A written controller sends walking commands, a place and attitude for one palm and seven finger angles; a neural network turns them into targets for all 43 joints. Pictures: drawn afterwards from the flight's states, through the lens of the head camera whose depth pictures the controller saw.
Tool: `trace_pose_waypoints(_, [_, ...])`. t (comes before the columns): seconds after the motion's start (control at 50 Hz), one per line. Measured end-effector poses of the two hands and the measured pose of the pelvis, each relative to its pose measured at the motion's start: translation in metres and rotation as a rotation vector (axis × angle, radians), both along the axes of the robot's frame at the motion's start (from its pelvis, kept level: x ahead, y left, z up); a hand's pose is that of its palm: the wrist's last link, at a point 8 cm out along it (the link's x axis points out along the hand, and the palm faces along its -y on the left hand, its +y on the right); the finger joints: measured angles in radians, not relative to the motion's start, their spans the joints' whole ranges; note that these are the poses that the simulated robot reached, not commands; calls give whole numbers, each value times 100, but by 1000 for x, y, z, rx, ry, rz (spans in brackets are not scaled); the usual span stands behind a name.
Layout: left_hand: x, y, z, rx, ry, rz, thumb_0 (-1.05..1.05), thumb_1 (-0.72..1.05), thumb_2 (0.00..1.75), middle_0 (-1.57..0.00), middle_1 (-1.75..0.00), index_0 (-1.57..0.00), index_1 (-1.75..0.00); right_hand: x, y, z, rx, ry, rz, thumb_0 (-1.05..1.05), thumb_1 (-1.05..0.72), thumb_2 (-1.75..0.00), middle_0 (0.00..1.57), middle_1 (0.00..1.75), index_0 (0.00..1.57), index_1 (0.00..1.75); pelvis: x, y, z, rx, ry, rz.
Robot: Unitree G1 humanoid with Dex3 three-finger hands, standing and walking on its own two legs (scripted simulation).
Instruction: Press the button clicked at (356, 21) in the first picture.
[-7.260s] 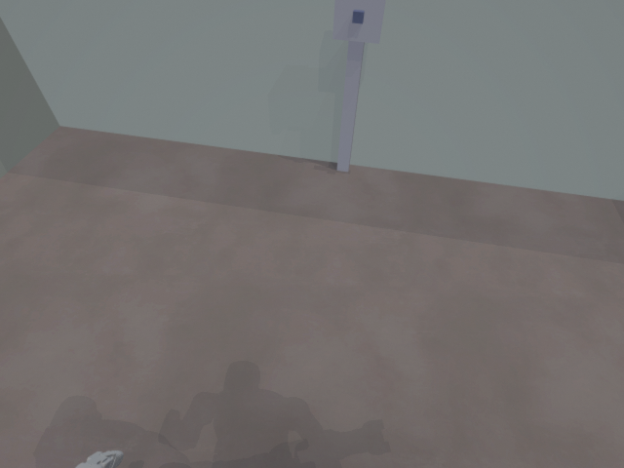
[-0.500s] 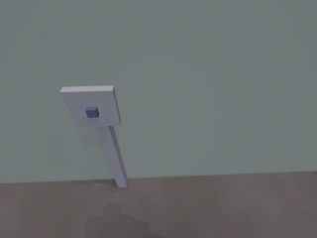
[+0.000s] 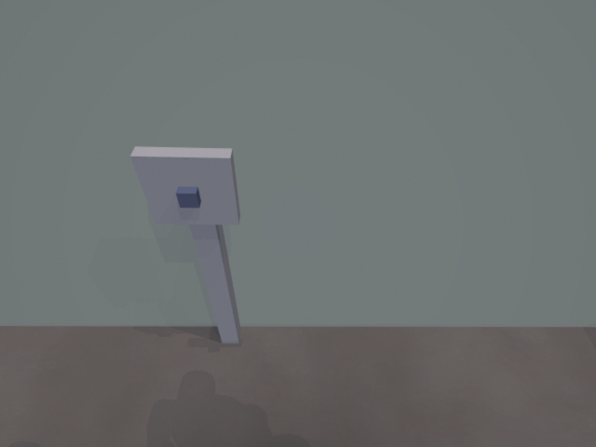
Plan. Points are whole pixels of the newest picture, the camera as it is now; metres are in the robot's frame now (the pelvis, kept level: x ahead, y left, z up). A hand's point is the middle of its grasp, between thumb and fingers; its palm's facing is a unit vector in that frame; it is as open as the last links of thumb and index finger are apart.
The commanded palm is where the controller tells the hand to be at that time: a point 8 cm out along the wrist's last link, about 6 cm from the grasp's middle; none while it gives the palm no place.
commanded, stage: look again from close up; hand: left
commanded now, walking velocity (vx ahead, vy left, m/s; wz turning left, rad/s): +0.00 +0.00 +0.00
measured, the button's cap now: (189, 196) +0.56 +0.24 -0.02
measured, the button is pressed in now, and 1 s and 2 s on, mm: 0 0 0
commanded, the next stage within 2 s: shuffle to correct the standing spot in 0.28 s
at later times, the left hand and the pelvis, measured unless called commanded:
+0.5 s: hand out of the picture -0.02 +0.20 -0.17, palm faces +0.02 -0.98 -0.20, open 7.4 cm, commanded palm none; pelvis +0.00 +0.01 +0.00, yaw +0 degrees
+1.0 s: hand out of the picture +0.03 +0.17 -0.18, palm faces +0.06 -0.99 -0.16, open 7.4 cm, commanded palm none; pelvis +0.07 +0.01 +0.00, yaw +1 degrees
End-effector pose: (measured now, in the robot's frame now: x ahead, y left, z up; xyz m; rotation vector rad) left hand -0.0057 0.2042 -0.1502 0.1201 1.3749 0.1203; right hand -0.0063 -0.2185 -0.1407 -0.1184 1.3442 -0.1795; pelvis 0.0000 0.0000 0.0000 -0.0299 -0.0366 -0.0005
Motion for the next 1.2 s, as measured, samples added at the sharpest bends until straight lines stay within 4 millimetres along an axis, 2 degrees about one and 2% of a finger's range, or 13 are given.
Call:
trace_pose_waypoints(0.14, [11, 30, 2, 30, -66, 5, 1, 91, 90, -20, -30, -20, -30, 33, -2, 9, -39, -89, 43, 2, -93, -90, 20, 30, 20, 30, -2, 13, -1, 4, 12, 4])
trace_pose_waypoints(0.32, [-2, 50, 7, 56, -44, 6, 1, 91, 90, -19, -30, -20, -30, 59, 3, 19, -40, -145, 86, 1, -91, -90, 20, 30, 20, 30, -2, 16, 3, 6, 19, 5])
trace_pose_waypoints(0.42, [-12, 49, 8, 55, -11, 7, 1, 91, 90, -19, -30, -20, -30, 60, 2, 19, -36, -133, 94, 1, -91, -90, 20, 30, 21, 30, -2, 16, 4, 7, 19, 6])
trace_pose_waypoints(0.52, [-22, 41, 7, 41, 23, 15, 1, 91, 90, -19, -30, -20, -30, 52, -2, 16, -33, -91, 87, 1, -91, -90, 20, 30, 21, 30, 2, 13, 4, 11, 23, 10])
trace_pose_waypoints(0.7, [-29, 23, -1, -9, 89, 48, 1, 91, 90, -20, -30, -20, -30, 41, -3, 8, -29, -15, 58, 1, -91, -90, 20, 30, 20, 30, 25, 11, -1, 10, 21, 9])
trace_pose_waypoints(0.78, [-18, 19, -3, -18, 109, 38, 1, 91, 90, -20, -30, -20, -30, 41, 0, 6, -21, 3, 30, 1, -91, -90, 20, 30, 20, 30, 39, 10, -3, 21, 32, -1])
trace_pose_waypoints(0.88, [7, 14, 0, -3, 76, 39, 1, 91, 90, -20, -30, -20, -30, 47, 2, 0, 6, 35, 14, 1, -91, -90, 20, 30, 20, 30, 55, 4, -4, 14, 45, -3])
trace_pose_waypoints(0.96, [22, 13, -3, 2, 60, 61, 1, 91, 90, -20, -30, -20, -30, 68, 2, -1, -7, 48, 39, 1, -92, -90, 20, 30, 20, 30, 69, 5, -5, 9, 39, 14])
trace_pose_waypoints(1.04, [38, 14, -2, -2, 79, 59, 1, 91, 90, -20, -30, -20, -30, 94, 0, 7, -41, -1, 38, 2, -93, -90, 20, 30, 21, 30, 78, 9, 0, 20, 26, 7])
trace_pose_waypoints(1.2, [81, 21, 7, 30, -23, -1, 1, 91, 90, -20, -30, -20, -30, 123, -7, 14, -45, -93, 34, 1, -92, -90, 20, 30, 20, 30, 69, 5, 6, 30, 29, -15])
